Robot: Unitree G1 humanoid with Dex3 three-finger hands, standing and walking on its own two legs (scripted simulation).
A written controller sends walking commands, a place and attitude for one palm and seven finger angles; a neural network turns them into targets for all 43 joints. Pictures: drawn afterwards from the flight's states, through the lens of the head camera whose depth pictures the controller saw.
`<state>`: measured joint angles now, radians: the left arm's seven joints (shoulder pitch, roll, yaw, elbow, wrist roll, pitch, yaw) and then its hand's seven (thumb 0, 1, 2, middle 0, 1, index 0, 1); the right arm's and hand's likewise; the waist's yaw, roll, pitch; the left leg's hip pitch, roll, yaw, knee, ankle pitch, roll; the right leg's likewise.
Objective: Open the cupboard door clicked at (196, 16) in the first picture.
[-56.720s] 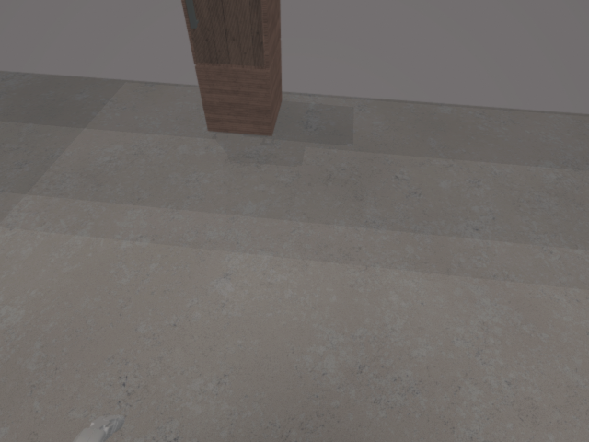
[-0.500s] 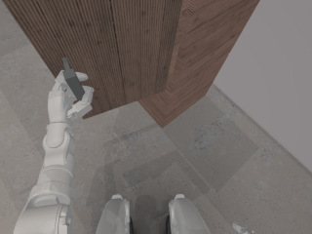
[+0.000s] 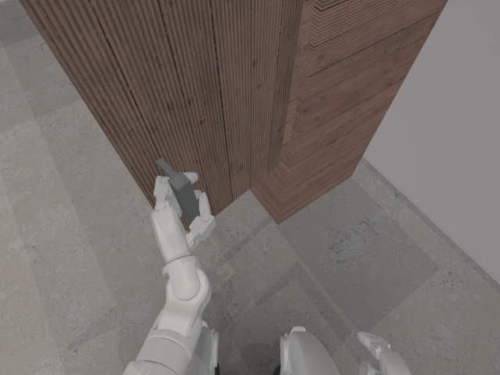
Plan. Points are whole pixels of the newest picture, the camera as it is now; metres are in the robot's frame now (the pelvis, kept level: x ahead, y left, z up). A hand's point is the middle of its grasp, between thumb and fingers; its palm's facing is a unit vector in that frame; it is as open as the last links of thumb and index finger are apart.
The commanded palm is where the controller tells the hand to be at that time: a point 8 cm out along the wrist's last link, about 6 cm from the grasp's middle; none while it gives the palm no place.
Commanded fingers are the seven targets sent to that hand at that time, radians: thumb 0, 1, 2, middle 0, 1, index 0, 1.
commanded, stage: pull the door open along its arc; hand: left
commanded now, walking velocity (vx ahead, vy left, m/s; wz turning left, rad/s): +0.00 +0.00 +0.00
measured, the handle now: (179, 192) +0.40 +0.13 +0.02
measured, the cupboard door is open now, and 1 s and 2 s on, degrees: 99 100 100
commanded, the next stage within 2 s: open thumb and fingers to let go in 0.10 s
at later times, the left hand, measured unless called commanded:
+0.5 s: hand (210, 218) +0.36 +0.07 +0.01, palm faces +0.39 -0.92 -0.01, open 8.1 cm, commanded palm +0.31 +0.11 +0.01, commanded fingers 0.00 -0.22 0.42 -0.32 -1.23 -0.32 -1.23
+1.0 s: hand (210, 222) +0.35 +0.07 +0.01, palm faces +0.36 -0.93 +0.00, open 15.3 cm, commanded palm +0.30 +0.11 +0.01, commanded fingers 0.00 -0.50 0.30 -0.15 -0.30 -0.15 -0.30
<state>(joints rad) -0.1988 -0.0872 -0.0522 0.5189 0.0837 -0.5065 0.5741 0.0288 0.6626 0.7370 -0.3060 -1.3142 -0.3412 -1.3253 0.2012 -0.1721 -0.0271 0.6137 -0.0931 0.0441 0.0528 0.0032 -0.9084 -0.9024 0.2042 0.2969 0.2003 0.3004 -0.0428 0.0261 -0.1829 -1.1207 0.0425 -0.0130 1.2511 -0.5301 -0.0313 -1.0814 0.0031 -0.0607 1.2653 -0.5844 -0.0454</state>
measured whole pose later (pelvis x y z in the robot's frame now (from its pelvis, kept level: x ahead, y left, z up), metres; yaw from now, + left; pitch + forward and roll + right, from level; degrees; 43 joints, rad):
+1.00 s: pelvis -0.02 +0.01 -0.01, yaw +1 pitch +22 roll -1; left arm -0.27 -0.13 -0.10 0.61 0.15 -0.53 0.65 -0.01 -0.49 0.31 -0.22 -0.72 -0.22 -0.71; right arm 0.17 -0.17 -0.03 0.65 -0.12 -0.01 0.03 0.00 -0.91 -0.90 0.20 0.30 0.20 0.30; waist -0.04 0.03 -0.18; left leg -1.17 0.02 -0.02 1.29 -0.52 -0.01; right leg -1.11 -0.01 -0.07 1.29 -0.57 -0.03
